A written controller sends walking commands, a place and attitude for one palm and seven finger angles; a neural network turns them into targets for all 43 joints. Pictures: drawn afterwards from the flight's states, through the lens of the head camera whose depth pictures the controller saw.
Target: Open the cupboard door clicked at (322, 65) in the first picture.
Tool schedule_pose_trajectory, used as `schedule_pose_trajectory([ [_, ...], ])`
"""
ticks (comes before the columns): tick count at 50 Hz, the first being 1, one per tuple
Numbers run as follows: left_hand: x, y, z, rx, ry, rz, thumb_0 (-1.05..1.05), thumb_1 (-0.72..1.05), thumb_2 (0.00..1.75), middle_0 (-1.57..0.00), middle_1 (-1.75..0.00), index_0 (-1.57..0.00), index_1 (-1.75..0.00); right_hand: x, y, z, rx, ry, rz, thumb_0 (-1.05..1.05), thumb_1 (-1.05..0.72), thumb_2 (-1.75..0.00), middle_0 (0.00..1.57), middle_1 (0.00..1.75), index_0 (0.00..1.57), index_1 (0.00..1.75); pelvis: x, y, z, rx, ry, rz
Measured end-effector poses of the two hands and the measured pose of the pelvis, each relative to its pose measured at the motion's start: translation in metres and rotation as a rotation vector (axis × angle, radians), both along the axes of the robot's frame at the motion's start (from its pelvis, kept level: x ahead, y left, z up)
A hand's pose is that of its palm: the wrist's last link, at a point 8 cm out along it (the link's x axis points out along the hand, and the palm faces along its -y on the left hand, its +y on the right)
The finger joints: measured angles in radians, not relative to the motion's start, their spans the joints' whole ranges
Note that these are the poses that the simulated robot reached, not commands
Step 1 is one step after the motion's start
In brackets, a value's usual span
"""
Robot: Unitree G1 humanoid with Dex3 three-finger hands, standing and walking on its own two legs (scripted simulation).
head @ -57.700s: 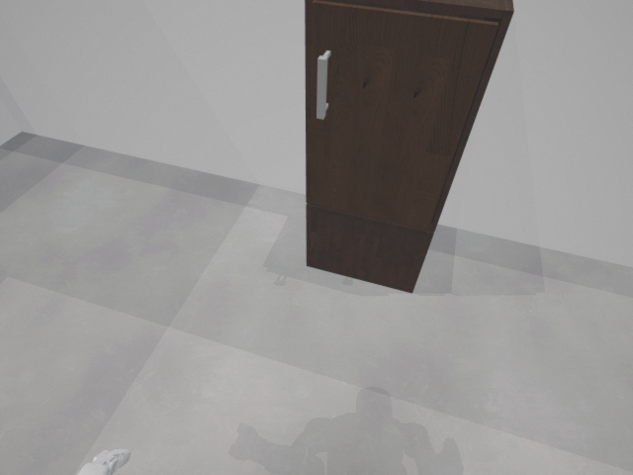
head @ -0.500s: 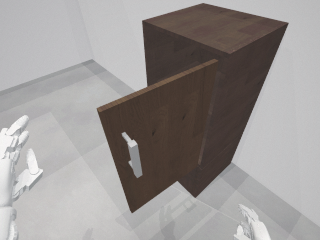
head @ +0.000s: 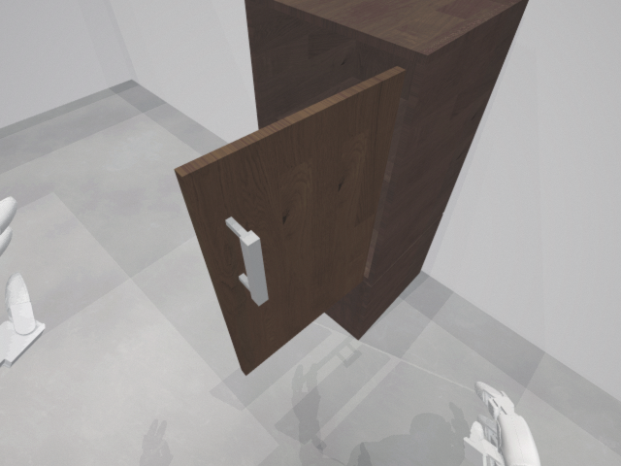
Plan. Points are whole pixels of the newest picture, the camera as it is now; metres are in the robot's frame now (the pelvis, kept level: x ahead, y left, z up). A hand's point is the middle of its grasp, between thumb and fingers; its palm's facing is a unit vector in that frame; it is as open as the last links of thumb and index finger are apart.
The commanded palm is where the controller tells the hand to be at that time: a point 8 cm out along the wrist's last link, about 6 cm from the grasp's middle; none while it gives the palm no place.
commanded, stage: step back with the hand held close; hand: left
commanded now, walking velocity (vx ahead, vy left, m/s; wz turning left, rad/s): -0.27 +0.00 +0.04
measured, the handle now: (247, 263) +0.38 +0.12 +0.03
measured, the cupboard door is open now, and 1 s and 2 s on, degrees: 85 85 85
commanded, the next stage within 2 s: stop stepping back and stand still in 0.86 s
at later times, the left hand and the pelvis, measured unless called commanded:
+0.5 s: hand out of the picture +0.14 +0.27 +0.18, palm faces +0.50 -0.71 -0.49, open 7.4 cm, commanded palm +0.09 +0.29 +0.18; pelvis -0.05 -0.01 +0.00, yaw +1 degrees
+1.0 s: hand out of the picture +0.04 +0.24 +0.16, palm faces +0.30 -0.80 -0.51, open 7.4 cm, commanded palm -0.03 +0.28 +0.18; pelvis -0.17 -0.02 +0.01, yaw -2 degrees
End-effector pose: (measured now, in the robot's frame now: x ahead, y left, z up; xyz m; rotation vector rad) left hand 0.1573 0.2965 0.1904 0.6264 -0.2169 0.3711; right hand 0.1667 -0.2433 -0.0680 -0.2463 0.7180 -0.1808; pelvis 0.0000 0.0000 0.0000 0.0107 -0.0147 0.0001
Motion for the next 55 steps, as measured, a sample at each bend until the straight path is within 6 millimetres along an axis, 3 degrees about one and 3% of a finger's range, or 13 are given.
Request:
schedule_pose_trajectory([
  [14, -0.039, 0.003, -0.015, -0.035, -0.101, 0.000, 0.01, 0.89, 0.90, -0.22, -0.30, -0.21, -0.30, -0.046, 0.012, -0.011, -0.029, 0.014, 0.046, 0.01, -0.90, -0.90, 0.20, 0.30, 0.21, 0.30, -0.041, 0.005, -0.015, -0.016, -0.005, 0.018],
  [20, -0.052, 0.010, 0.003, 0.026, -0.134, 0.022, 0.01, 0.89, 0.90, -0.22, -0.30, -0.21, -0.31, -0.065, 0.020, -0.010, -0.012, 0.043, 0.038, 0.01, -0.90, -0.90, 0.20, 0.30, 0.21, 0.30, -0.045, 0.004, -0.007, -0.051, 0.008, 0.055],
  [24, -0.059, 0.012, 0.009, 0.021, -0.123, 0.062, 0.01, 0.89, 0.90, -0.22, -0.30, -0.21, -0.30, -0.066, 0.023, -0.008, 0.025, 0.045, 0.058, 0.01, -0.90, -0.90, 0.20, 0.30, 0.21, 0.30, -0.046, -0.005, 0.000, -0.042, 0.058, 0.023],
  [30, -0.051, -0.023, -0.013, -0.049, -0.012, -0.022, 0.01, 0.89, 0.90, -0.21, -0.30, -0.21, -0.30, -0.063, 0.011, -0.012, 0.042, 0.026, 0.104, 0.01, -0.90, -0.90, 0.21, 0.30, 0.21, 0.30, -0.079, -0.020, 0.000, -0.027, 0.084, -0.026],
  [34, -0.056, -0.045, -0.015, -0.040, 0.036, -0.142, 0.01, 0.89, 0.90, -0.21, -0.30, -0.21, -0.30, -0.072, -0.006, -0.002, 0.033, -0.007, 0.047, 0.01, -0.90, -0.90, 0.21, 0.30, 0.21, 0.30, -0.096, -0.026, 0.000, -0.033, 0.073, -0.034],
  [40, -0.083, -0.032, -0.002, 0.026, 0.016, -0.171, 0.01, 0.89, 0.90, -0.22, -0.30, -0.22, -0.31, -0.094, -0.024, 0.021, -0.069, -0.030, -0.003, 0.01, -0.90, -0.90, 0.20, 0.30, 0.21, 0.30, -0.108, -0.022, 0.001, -0.037, 0.090, -0.040],
  [45, -0.109, -0.016, -0.005, -0.004, 0.017, -0.119, 0.01, 0.89, 0.90, -0.22, -0.30, -0.22, -0.31, -0.124, -0.021, 0.026, -0.081, -0.025, 0.012, 0.01, -0.90, -0.90, 0.20, 0.30, 0.20, 0.30, -0.140, -0.017, 0.007, -0.027, 0.063, -0.033],
  [55, -0.205, -0.030, -0.008, -0.055, 0.053, -0.040, 0.01, 0.89, 0.90, -0.22, -0.30, -0.21, -0.30, -0.213, -0.006, 0.016, 0.004, -0.016, 0.052, 0.01, -0.90, -0.90, 0.20, 0.30, 0.21, 0.30, -0.206, -0.034, 0.010, -0.043, 0.033, -0.004],
])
